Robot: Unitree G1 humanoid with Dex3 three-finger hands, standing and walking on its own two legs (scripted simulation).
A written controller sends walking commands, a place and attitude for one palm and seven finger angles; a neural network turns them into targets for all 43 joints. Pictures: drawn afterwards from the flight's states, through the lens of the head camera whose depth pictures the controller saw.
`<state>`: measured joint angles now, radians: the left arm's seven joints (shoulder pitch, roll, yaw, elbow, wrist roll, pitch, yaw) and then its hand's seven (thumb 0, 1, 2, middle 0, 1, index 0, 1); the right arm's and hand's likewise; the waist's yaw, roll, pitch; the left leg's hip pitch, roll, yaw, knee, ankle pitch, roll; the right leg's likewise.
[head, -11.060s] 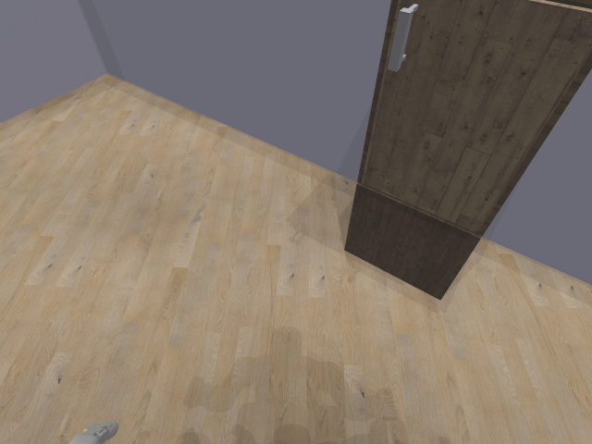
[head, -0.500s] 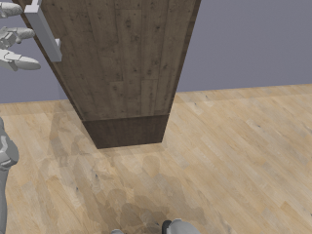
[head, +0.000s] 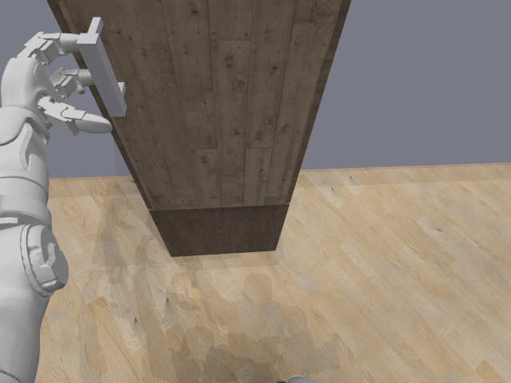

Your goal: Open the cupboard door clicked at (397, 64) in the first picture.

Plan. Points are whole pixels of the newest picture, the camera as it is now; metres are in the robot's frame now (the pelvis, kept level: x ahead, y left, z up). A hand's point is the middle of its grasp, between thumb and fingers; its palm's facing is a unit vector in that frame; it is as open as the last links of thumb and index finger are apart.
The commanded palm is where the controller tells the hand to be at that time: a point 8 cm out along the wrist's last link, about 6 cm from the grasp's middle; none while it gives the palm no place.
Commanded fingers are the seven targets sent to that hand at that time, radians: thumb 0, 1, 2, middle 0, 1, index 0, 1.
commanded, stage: slide the fingers in behind the handle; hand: left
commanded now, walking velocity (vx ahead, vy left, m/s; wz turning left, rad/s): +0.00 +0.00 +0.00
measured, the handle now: (107, 69) +0.55 +0.19 +0.16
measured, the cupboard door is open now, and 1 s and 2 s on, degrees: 0 0 0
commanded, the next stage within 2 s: close the thumb around the handle in 1.06 s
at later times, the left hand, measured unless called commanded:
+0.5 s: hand (109, 88) +0.50 +0.18 +0.16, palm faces -0.01 -1.00 +0.00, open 13.9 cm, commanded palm +0.48 +0.23 +0.15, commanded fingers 0.00 -0.50 0.30 -0.30 -1.20 -0.30 -1.20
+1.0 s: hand (110, 90) +0.50 +0.18 +0.16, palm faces +0.00 -1.00 +0.00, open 13.9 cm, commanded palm +0.48 +0.23 +0.15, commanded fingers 0.00 -0.50 0.30 -0.30 -1.20 -0.30 -1.20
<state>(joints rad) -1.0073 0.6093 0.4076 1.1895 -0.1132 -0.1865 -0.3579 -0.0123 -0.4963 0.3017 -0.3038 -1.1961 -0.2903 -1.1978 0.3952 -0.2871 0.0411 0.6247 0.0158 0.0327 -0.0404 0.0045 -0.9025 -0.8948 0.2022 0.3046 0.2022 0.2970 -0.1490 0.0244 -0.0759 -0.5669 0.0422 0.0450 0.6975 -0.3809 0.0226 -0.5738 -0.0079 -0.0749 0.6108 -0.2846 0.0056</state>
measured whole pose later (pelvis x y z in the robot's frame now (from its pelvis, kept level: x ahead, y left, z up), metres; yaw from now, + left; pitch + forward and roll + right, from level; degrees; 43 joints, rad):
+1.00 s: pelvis -0.02 -0.01 +0.00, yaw +0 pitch +14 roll -2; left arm -1.07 0.56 0.38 1.25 -0.09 -0.23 -0.26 -0.01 -0.50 0.30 -0.30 -1.20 -0.30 -1.20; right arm 0.43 -0.29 0.04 0.65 0.01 -0.02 -0.04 0.01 -0.90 -0.89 0.20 0.30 0.20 0.30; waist -0.17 0.03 -0.05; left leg -0.58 0.04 0.05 0.70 -0.36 0.02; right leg -0.60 -0.01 -0.07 0.63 -0.27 0.00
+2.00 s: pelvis -0.02 -0.01 +0.00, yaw +0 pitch +14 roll -2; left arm -1.07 0.53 0.38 1.25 -0.07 -0.23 -0.22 0.00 0.73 0.86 -0.40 -1.34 -0.40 -1.35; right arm 0.43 -0.29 0.04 0.65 0.00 -0.01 -0.03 0.00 -0.90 -0.89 0.20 0.30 0.20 0.30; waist -0.18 0.03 -0.06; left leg -0.59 0.04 0.05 0.71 -0.37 0.02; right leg -0.61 -0.01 -0.06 0.64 -0.28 0.00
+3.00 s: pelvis -0.01 -0.03 +0.02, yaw +2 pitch -2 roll +0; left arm -0.11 -0.13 -0.17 -0.06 0.02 0.24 0.54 0.02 0.69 0.73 -0.36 -1.35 -0.40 -1.35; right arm 0.12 -0.16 0.03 0.62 -0.04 0.09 -0.01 0.01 -0.90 -0.90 0.20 0.30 0.20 0.30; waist 0.02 0.06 -0.02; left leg -0.16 0.03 0.01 0.51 -0.30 -0.02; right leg -0.19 -0.01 -0.11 0.51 -0.27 -0.03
